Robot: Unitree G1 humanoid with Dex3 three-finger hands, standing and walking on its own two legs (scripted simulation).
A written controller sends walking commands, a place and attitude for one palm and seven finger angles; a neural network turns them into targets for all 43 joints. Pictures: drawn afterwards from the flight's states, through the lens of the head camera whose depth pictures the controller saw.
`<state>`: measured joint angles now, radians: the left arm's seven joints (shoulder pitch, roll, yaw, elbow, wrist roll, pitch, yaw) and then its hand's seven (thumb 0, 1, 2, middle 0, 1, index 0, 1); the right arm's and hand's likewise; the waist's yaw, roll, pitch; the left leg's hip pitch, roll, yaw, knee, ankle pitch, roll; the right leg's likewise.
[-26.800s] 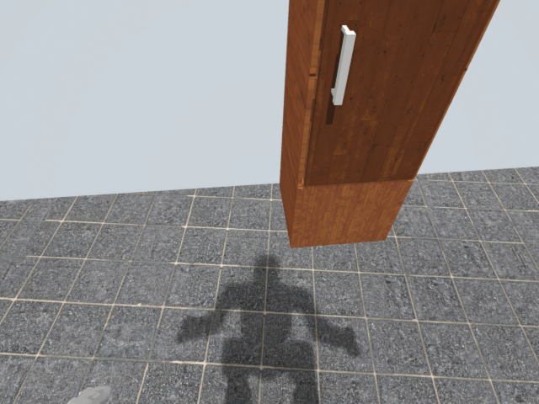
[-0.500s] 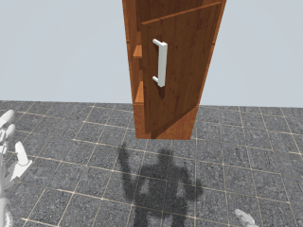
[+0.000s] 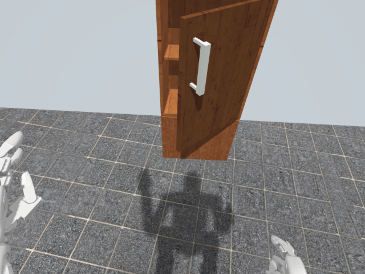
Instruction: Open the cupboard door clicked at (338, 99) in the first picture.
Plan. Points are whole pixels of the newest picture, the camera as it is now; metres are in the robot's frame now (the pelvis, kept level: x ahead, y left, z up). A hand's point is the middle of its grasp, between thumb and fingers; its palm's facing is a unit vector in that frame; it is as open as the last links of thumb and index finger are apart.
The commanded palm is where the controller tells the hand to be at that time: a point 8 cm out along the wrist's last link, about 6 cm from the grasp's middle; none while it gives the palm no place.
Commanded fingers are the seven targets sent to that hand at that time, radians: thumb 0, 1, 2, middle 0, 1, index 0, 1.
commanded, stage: let the arm hang, fingers relaxed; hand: left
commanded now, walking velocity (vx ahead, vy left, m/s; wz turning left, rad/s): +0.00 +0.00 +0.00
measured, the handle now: (198, 67) +0.69 +0.02 +0.10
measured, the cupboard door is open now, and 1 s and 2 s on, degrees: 39 39 39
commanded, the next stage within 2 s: look to check the result in 1.18 s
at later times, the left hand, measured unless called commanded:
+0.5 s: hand out of the picture +0.00 +0.16 -0.18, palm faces -0.02 -0.99 -0.15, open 7.4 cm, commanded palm none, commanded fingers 0.00 0.90 0.90 -0.20 -0.30 -0.20 -0.30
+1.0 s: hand out of the picture +0.07 +0.21 -0.15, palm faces +0.04 -0.94 -0.34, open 7.4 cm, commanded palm none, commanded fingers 0.00 0.90 0.90 -0.20 -0.30 -0.20 -0.30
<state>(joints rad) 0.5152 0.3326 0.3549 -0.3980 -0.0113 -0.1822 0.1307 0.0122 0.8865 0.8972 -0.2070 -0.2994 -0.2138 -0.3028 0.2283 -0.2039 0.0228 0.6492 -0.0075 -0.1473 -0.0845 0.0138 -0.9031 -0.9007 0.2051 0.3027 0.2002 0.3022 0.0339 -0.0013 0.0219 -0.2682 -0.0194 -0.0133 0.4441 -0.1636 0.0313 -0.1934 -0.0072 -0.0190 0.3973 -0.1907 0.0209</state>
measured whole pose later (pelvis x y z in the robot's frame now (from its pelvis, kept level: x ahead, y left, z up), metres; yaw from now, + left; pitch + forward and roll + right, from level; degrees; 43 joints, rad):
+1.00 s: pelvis +0.02 -0.03 +0.00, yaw +2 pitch -1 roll +0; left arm 0.15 0.29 0.02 1.11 0.01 -0.01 0.00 0.00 0.90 0.90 -0.20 -0.30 -0.20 -0.30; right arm 0.13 -0.27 -0.01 1.12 -0.02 0.00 -0.01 0.01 -0.91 -0.90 0.20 0.30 0.20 0.30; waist 0.00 0.04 0.04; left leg -0.20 -0.02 -0.05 0.38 -0.16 0.00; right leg -0.14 -0.01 -0.05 0.40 -0.24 -0.02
